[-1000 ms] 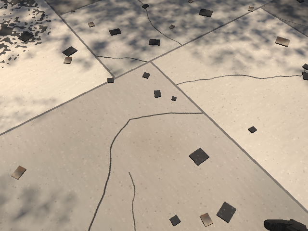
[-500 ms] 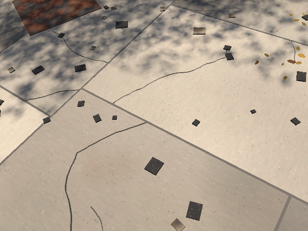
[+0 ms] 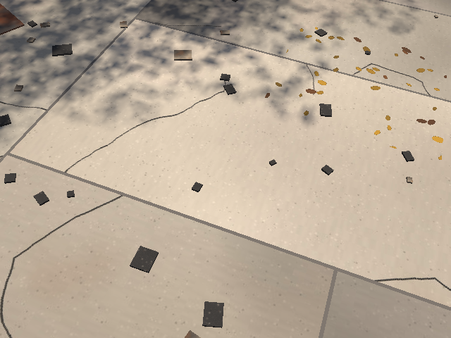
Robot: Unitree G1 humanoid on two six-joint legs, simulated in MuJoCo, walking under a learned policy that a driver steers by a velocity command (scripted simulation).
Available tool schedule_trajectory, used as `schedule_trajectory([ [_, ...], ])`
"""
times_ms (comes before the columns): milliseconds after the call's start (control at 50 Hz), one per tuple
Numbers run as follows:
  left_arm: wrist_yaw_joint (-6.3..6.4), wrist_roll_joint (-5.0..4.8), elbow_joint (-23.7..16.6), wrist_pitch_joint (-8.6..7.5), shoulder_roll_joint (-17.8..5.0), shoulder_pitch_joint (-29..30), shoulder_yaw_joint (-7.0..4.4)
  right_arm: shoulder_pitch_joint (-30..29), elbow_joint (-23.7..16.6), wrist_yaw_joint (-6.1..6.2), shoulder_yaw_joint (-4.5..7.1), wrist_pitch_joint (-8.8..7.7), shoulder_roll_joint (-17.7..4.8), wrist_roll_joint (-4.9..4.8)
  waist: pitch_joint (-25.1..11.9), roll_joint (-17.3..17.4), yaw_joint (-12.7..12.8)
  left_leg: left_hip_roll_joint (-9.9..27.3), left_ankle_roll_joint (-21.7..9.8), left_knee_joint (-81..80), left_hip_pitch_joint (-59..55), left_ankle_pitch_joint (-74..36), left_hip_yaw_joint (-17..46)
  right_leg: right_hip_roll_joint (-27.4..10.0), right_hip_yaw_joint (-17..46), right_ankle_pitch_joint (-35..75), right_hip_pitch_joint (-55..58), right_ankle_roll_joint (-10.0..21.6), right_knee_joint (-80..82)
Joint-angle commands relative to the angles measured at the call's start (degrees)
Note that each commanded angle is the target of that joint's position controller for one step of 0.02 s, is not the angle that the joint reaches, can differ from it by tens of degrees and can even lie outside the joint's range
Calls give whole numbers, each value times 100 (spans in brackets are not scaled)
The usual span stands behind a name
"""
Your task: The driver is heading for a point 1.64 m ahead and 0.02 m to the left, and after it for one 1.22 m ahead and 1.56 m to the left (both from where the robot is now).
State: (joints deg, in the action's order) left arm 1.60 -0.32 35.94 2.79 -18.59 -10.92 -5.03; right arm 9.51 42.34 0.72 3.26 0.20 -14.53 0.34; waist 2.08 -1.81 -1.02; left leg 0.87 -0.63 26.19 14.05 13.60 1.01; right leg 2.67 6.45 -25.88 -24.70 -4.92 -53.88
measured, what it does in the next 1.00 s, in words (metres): steps on the spot: right foot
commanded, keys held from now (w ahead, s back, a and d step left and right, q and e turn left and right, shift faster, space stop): no key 1.00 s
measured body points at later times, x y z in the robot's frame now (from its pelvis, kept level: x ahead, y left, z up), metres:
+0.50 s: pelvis +0.00 -0.04 -0.01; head +0.01 -0.04 +0.44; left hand +0.15 +0.20 -0.11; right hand +0.09 -0.31 -0.13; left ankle +0.00 +0.12 -0.74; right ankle -0.02 -0.15 -0.74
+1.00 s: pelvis +0.00 -0.03 -0.01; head +0.01 -0.04 +0.44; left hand +0.09 +0.22 -0.14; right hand +0.05 -0.30 -0.15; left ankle +0.00 +0.12 -0.74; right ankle -0.02 -0.15 -0.74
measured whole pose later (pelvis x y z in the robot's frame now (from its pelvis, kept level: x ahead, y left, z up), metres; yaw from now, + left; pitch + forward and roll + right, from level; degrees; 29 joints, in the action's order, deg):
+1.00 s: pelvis +0.00 -0.03 -0.01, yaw +0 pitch -2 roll +0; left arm 1.5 0.2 50.8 -0.2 -12.2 -13.5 -2.0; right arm 13.3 56.7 2.7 2.0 0.4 -13.4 0.1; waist 2.1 0.1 -1.2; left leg 2.9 3.2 29.4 11.8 16.1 1.1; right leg 1.5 2.8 -17.9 -10.6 0.3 -30.1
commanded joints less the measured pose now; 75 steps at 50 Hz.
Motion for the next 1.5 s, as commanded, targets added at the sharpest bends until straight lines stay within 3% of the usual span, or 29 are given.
schedule_trajectory([
  [20,-31,-21,-474,-110,-91,310,53,-177,-338,9,206,-2,-956,-29,-647,1415,-111,1074,-1161,-487,-688,-2391,878,-182,-475,59,459,-49,1377],
  [60,-46,-43,-311,-124,-188,37,8,-136,-301,-5,185,20,-995,-101,-622,1319,21,1074,-1090,-328,-574,-2238,923,-123,-627,959,1050,79,2620],
  [80,-51,-9,-229,-132,-197,-76,8,-37,-251,-15,143,0,-905,-144,-566,1204,91,1003,-920,-283,-412,-2052,898,-104,-624,1617,1474,214,3416],
  [100,-30,50,-269,-138,-356,-71,0,174,-186,-38,97,-69,-812,-117,-645,978,40,941,-593,-262,-69,-1649,882,-368,-236,2208,2060,385,3529],
  [120,24,103,-328,-131,-682,-186,-47,206,-234,-88,22,-163,-634,61,-895,241,-62,626,-215,200,313,-982,513,-1065,460,3634,2595,610,3231],
  [140,-1,166,-202,-130,-614,101,-12,430,-215,-118,-54,-226,-350,106,-926,-819,-426,267,98,-21,62,104,52,-1249,529,3124,1951,995,2959],
  [160,-67,144,-319,-165,-231,271,52,97,-182,-107,-33,-226,-593,154,-760,-551,-144,231,304,48,-143,-46,-6,-980,404,2220,1642,1010,3034],
  [180,-95,189,-257,-193,-131,208,87,-113,-181,-113,0,-217,-697,119,-577,-396,-35,178,333,78,-76,-186,-49,-819,315,1779,1522,885,3064],
  [220,-105,173,-202,-259,-255,147,73,-110,-143,-68,-2,-146,-681,81,-281,-333,-5,184,298,118,-22,-357,-44,-733,280,1672,1262,789,3094],
  [260,-87,152,-142,-300,-169,53,115,-17,-83,-45,-14,-121,-628,55,-193,-330,-27,210,276,89,-59,-407,-15,-701,244,1738,1161,762,3055],
  [460,-72,123,26,-342,-37,31,170,201,305,55,-5,-113,-614,28,-225,52,-23,237,369,58,-209,-578,-4,-570,155,1884,1171,769,2953],
  [760,-38,79,682,-366,36,-184,164,411,866,174,1,-61,-604,-10,-175,123,-24,227,350,41,-306,-720,-16,-404,-74,2116,1200,698,2904],
  [1160,38,32,1729,-344,86,-416,211,648,1568,239,-31,-18,-410,-28,17,177,6,134,285,-102,-310,-650,-91,-306,-252,1980,1211,616,3013],
  [1500,59,15,2283,-306,193,-601,295,936,1880,243,-117,-29,-224,-35,133,189,49,73,241,-151,-223,-526,-125,-266,-340,1790,1149,574,3071],
])
Velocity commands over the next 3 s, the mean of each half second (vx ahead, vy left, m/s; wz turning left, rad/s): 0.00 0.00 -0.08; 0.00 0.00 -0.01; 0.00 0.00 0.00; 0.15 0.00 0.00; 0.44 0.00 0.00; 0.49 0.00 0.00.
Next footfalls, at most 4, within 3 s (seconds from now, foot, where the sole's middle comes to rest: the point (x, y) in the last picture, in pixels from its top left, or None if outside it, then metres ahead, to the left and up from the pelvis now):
0.10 right None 0.02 -0.15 -0.78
2.36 right None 0.41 -0.13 -0.78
2.90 left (184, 256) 0.72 0.11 -0.78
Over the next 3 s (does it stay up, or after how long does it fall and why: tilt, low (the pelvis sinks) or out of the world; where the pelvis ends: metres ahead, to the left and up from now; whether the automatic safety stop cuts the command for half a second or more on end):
stays up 0.60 0.02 -0.01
